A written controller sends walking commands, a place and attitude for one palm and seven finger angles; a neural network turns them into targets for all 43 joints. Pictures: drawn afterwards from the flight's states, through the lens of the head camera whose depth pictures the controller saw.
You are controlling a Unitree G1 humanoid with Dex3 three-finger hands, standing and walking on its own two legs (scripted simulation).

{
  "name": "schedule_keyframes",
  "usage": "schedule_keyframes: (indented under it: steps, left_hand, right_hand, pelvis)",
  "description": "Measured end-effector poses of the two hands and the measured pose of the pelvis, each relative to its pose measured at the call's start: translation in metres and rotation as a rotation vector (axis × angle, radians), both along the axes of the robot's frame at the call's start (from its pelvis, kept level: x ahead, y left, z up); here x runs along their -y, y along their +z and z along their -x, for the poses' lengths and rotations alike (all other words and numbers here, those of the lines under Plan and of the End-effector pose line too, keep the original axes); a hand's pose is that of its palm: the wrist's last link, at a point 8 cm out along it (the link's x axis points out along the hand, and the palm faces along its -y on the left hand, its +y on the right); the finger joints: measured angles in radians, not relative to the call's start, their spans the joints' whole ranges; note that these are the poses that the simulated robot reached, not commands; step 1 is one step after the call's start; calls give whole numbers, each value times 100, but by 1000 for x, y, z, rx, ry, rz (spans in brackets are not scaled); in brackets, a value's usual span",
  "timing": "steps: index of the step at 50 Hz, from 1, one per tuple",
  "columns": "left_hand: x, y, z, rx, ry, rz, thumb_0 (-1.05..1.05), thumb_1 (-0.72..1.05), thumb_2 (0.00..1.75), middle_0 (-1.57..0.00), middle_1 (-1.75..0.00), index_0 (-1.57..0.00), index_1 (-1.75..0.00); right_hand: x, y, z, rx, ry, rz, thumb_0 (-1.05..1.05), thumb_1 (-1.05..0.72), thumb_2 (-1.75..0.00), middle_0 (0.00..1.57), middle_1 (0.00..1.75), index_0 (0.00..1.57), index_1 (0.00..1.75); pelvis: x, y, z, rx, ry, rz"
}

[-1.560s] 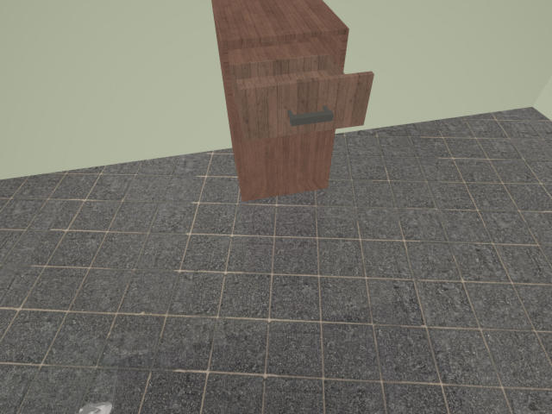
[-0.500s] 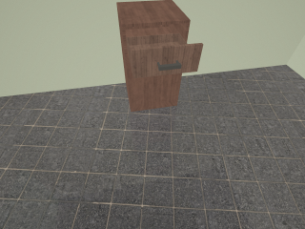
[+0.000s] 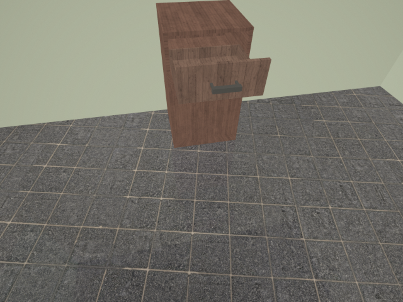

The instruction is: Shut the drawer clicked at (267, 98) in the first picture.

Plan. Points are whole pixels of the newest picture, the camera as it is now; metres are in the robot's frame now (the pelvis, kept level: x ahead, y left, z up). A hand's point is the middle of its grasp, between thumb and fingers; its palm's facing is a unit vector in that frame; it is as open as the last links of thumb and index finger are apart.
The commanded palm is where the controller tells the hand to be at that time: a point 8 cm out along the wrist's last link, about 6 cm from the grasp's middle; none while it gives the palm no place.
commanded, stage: walk to a spot facing it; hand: left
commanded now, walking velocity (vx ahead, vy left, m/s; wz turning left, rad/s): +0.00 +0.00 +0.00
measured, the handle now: (225, 86) +0.97 -0.04 -0.10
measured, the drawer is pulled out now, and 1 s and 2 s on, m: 0.30 0.30 0.30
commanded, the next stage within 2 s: none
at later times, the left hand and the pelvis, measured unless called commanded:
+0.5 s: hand out of the picture +0.05 +0.18 -0.18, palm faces -0.13 -0.95 -0.28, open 7.4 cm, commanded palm none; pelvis -0.02 -0.03 -0.03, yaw -10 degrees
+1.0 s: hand out of the picture +0.11 +0.19 -0.18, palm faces -0.29 -0.94 -0.21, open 7.4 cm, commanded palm none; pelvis +0.07 +0.00 -0.01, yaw -26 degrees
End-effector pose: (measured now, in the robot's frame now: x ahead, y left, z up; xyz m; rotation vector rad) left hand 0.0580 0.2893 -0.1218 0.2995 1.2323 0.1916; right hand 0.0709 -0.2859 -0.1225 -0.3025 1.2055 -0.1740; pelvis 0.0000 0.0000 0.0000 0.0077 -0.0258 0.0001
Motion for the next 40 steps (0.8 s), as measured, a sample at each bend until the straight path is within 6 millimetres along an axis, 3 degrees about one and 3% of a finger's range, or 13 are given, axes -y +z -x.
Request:
schedule_keyframes:
  steps: [13,19,25,33,40]
  left_hand:
    - [7,-6,-1,-29,-15,2,0,91,90,-20,-30,-20,-30]
    - [31,-19,1,-62,-64,31,0,91,90,-20,-30,-20,-30]
    - [68,-26,7,-57,-96,48,0,91,90,-20,-30,-20,-30]
    - [97,-10,22,-113,-116,98,0,91,89,-20,-30,-20,-30]
    - [90,-5,7,-151,-162,100,0,90,89,-20,-30,-20,-30]
  right_hand:
    - [-3,-5,6,25,-53,-9,1,-91,-90,20,30,20,30]
    - [-11,-23,32,35,-138,-62,1,-91,-90,20,30,20,30]
    - [-4,-50,65,-8,-218,-123,1,-91,-90,20,30,20,30]
    - [5,-26,80,-15,-284,-133,1,-91,-90,20,30,20,30]
    - [10,-12,60,51,-344,-101,1,-91,-90,20,29,20,30]
  pelvis:
    - [1,-4,2,-7,-58,-6]
    - [9,-15,10,-2,-129,-36]
    - [27,-28,16,9,-181,-25]
    - [35,-5,9,-33,-258,-34]
    - [31,1,-13,-58,-339,-33]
